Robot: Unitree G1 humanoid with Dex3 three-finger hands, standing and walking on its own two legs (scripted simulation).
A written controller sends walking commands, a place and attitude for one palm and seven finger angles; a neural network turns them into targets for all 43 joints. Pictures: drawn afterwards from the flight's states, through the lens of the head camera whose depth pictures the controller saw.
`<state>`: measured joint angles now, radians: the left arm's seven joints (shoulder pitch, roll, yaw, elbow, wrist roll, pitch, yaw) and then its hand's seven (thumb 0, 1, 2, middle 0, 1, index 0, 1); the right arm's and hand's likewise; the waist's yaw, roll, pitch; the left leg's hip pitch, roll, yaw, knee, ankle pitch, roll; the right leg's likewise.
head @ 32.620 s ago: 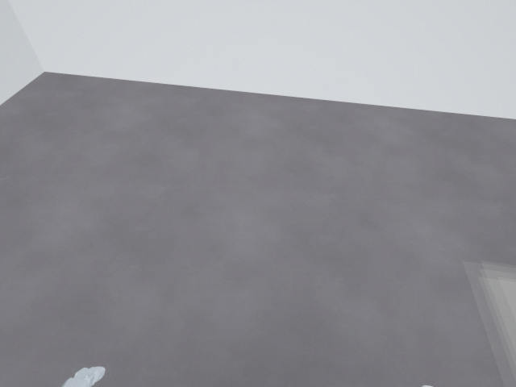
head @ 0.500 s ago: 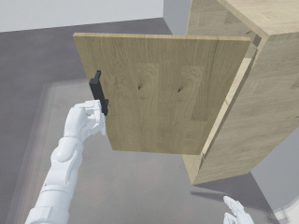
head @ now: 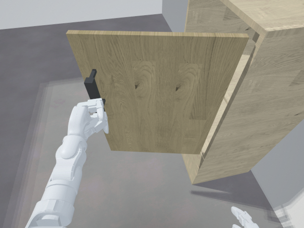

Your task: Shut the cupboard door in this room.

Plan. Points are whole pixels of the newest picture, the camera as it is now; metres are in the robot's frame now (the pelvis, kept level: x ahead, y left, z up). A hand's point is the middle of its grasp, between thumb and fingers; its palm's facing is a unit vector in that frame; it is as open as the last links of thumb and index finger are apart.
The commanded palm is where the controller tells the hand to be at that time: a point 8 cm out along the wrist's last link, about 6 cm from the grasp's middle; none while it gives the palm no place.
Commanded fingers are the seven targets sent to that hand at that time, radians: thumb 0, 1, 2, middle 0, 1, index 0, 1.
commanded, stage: push the door shut along its arc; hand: left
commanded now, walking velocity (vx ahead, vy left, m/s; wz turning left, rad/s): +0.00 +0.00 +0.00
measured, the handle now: (97, 93) +0.47 +0.19 +0.08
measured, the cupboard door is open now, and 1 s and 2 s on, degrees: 75 64 52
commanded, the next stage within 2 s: pull the fist back off the door in 1.92 s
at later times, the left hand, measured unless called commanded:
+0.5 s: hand (107, 106) +0.42 +0.14 +0.09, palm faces -0.11 -0.99 -0.04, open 3.1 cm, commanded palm +0.41 +0.19 +0.09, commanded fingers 0.00 0.90 0.90 -1.30 -1.50 -1.30 -1.50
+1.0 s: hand (122, 90) +0.47 +0.11 +0.09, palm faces -0.26 -0.97 -0.03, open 3.1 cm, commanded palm +0.47 +0.16 +0.09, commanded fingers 0.00 0.90 0.90 -1.30 -1.50 -1.30 -1.50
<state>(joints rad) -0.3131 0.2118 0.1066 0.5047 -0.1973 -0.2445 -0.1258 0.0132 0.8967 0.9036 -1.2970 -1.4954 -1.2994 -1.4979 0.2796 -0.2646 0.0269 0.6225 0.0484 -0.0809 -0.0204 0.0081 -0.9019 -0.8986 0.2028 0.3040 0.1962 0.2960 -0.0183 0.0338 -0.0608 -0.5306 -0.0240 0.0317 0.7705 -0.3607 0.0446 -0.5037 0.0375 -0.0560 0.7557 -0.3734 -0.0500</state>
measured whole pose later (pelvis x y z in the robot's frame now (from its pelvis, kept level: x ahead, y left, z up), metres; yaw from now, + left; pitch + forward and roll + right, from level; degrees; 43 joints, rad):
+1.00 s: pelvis -0.01 +0.00 -0.02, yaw +0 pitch +15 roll -1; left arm -0.92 0.38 0.20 1.16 -0.16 -0.34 -0.34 0.01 0.90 0.90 -1.30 -1.50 -1.30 -1.50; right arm 0.36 -0.29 0.03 0.68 0.04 -0.05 -0.01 0.00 -0.90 -0.90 0.20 0.30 0.20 0.30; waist -0.14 0.03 -0.08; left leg -0.75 -0.02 0.03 0.88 -0.38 0.05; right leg -0.72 0.04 -0.06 0.85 -0.39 -0.05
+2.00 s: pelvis +0.00 +0.00 -0.05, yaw +0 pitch +24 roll -3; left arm -1.37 0.49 0.12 1.38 -0.12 -0.21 -0.43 0.01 1.04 1.03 -1.30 -1.50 -1.30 -1.50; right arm 0.37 -0.29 0.04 0.75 -0.01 -0.10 -0.03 0.00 -0.90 -0.90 0.21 0.30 0.20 0.30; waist -0.23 0.05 -0.09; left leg -1.03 0.00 -0.01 1.05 -0.44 0.04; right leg -0.98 0.05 -0.10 1.00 -0.44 -0.06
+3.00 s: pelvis +0.00 -0.02 -0.01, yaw +0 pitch +15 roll +0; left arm -0.91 0.16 0.12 1.14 -0.07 -0.35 0.10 0.01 0.89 0.90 -1.30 -1.50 -1.30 -1.50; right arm 0.29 -0.26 -0.01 0.67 0.01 0.00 0.05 0.00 -0.91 -0.90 0.20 0.30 0.19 0.30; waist -0.11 0.04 -0.11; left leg -0.73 -0.01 0.02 0.86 -0.39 0.02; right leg -0.70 0.05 -0.07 0.85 -0.41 -0.07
